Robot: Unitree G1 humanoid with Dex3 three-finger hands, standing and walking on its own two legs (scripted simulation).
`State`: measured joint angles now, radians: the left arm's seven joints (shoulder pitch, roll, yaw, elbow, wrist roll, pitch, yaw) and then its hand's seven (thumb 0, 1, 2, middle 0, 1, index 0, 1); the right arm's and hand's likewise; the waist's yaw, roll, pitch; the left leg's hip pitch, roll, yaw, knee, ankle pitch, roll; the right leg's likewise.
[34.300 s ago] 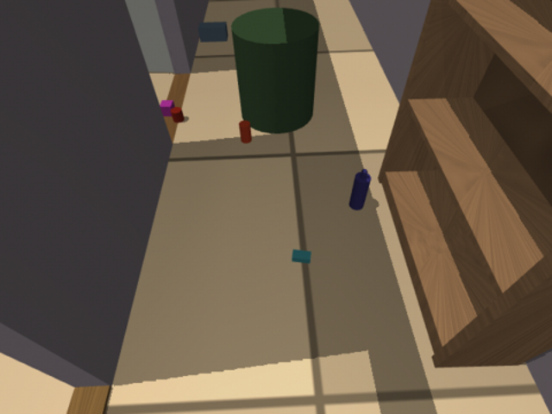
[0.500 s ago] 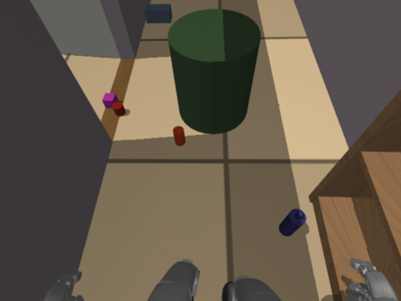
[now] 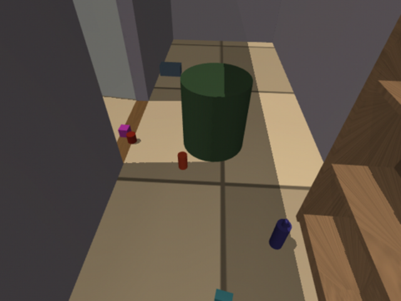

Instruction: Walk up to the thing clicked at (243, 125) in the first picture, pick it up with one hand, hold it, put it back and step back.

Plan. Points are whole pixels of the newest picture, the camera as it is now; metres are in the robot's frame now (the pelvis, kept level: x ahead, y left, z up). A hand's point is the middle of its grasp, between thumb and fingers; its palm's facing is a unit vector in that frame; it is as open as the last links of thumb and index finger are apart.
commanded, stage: step back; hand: left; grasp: from the side
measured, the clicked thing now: (182, 160) +1.17 +0.19 -0.72
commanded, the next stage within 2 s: stand in 0.06 s
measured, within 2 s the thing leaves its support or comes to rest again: neither
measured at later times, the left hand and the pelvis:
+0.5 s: hand out of the picture +0.00 +0.21 -0.16, palm faces -0.05 -0.95 -0.30, open 7.4 cm; pelvis -0.10 -0.02 +0.00, yaw -2 degrees
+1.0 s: hand out of the picture -0.02 +0.24 -0.16, palm faces -0.07 -0.94 -0.33, open 7.4 cm; pelvis -0.09 -0.02 +0.00, yaw -2 degrees
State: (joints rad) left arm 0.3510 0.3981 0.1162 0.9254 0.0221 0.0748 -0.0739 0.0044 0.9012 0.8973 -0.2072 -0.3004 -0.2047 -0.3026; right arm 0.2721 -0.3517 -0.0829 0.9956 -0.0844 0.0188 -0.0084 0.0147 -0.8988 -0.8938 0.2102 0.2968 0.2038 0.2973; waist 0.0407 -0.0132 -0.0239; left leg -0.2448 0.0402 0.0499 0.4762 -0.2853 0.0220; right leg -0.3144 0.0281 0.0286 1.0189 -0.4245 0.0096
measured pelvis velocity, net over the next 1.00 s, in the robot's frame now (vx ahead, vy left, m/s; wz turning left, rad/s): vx -0.09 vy -0.02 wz -0.04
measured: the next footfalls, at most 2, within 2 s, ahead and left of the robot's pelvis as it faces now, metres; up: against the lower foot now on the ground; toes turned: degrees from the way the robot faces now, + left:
right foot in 0.08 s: -0.07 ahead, -0.13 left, +0.00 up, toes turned -1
left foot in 0.26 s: +0.00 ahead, +0.11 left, +0.00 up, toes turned -4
